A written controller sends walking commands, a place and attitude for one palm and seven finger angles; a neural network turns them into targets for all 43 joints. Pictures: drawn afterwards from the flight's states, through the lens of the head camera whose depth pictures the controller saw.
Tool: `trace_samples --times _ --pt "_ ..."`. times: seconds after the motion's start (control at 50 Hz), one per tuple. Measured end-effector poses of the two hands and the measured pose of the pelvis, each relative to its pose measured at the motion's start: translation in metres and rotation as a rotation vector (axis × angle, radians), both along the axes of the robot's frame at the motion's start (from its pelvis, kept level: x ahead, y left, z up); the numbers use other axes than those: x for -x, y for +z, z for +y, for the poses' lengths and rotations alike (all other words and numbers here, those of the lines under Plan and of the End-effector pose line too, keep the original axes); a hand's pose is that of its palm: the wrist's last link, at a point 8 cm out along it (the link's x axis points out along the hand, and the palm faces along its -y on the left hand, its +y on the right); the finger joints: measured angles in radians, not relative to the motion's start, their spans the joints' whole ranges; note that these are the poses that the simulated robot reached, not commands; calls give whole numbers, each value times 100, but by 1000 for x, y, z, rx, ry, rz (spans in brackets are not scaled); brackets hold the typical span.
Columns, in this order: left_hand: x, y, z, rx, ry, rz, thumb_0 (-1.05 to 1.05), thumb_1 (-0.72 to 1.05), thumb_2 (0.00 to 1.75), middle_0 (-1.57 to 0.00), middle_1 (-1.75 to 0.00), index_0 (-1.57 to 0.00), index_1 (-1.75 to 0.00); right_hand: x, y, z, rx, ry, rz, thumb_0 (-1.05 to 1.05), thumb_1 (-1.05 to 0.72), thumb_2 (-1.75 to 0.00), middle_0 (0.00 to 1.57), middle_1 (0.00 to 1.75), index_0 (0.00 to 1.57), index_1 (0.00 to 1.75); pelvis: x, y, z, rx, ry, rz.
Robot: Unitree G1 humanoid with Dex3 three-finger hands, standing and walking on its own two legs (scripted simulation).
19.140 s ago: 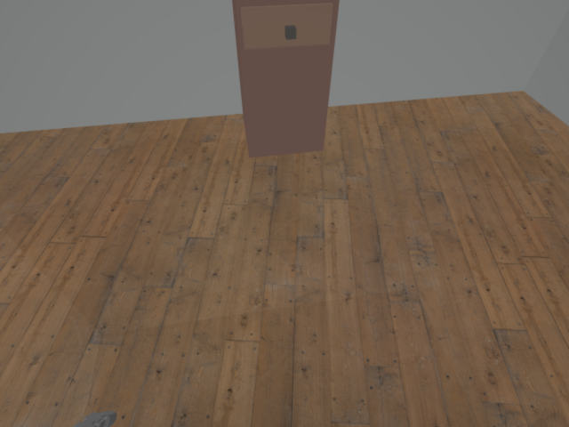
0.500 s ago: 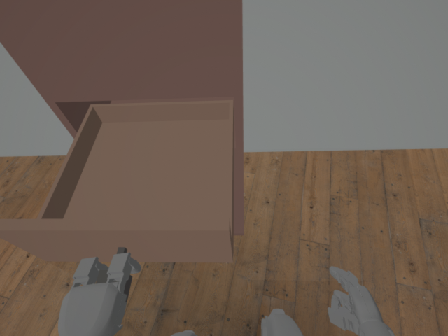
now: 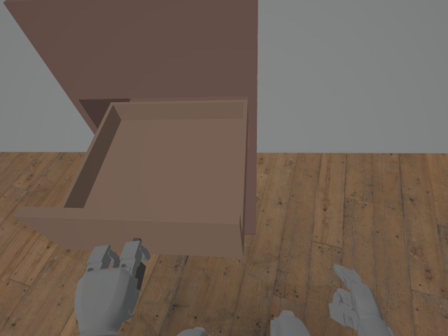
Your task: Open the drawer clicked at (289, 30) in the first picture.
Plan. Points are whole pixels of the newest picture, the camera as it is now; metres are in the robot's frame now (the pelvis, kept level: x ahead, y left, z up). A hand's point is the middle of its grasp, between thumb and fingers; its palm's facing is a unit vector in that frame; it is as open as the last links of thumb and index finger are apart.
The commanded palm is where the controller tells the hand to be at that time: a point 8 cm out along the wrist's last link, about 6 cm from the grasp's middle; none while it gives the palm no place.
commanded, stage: open the thumb to release the handle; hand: left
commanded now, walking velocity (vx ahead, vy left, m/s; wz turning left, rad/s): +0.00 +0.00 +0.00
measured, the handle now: (131, 262) +0.24 +0.20 +0.00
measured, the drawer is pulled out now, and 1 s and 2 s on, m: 0.30 0.30 0.30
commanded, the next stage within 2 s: lift the hand off the handle in 0.22 s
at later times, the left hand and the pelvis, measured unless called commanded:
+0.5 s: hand (124, 290) +0.19 +0.20 -0.01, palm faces +0.03 -0.07 -1.00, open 13.7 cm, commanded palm +0.17 +0.20 +0.04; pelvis -0.02 +0.00 +0.01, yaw +0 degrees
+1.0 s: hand (119, 280) +0.20 +0.20 +0.01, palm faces +0.03 -0.09 -1.00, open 13.8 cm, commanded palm +0.17 +0.20 +0.07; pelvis -0.01 +0.00 +0.02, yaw +0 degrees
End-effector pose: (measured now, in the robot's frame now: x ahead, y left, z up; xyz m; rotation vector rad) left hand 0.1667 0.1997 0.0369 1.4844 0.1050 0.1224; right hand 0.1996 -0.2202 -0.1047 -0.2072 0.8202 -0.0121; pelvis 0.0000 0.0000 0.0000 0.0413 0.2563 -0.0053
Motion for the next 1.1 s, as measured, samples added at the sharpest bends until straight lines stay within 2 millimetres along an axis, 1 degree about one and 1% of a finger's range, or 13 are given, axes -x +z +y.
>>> trace_samples --times 0.12,0.22,0.28,0.36,0.52,0.7,0.9,1.1 --pt "1 2 1 1 -5 6 0 3 53 -36 -126 -35 -126 6 13 -4 18 -11 -20 1 -91 -90 20 30 20 30 6 7 -2 0 1 -24" --pt "2 2 1 2 -11 7 0 -24 41 -34 -123 -34 -123 10 18 -9 28 -17 -32 1 -91 -90 20 30 20 30 10 8 -2 1 1 -33" --pt "3 2 1 4 -12 3 0 -35 37 -33 -122 -33 -121 13 18 -10 31 -21 -32 1 -91 -90 20 30 20 30 12 8 -1 0 1 -36" --pt "2 2 1 0 -15 -3 0 -43 33 -33 -121 -33 -121 17 15 -10 31 -23 -24 1 -91 -90 20 30 20 30 14 8 -1 0 1 -38" --pt "-7 3 0 -10 -10 -14 0 -49 31 -32 -120 -33 -121 22 10 -4 18 -29 -1 1 -91 -90 20 30 20 30 16 8 1 -1 3 -40" --pt "-15 5 1 -5 -13 -6 0 -49 30 -32 -120 -33 -121 22 11 0 14 -36 5 1 -91 -90 20 30 20 30 14 11 2 0 1 -40" --pt "-12 22 1 10 -3 -19 0 -49 30 -32 -120 -33 -121 14 23 -1 11 -32 -9 1 -91 -90 20 30 20 30 9 19 5 4 -3 -63" --pt "-15 35 5 22 -2 -12 0 -49 30 -32 -120 -34 -121 1 37 5 6 -18 -31 1 -91 -90 20 30 20 30 3 27 5 8 -5 -85"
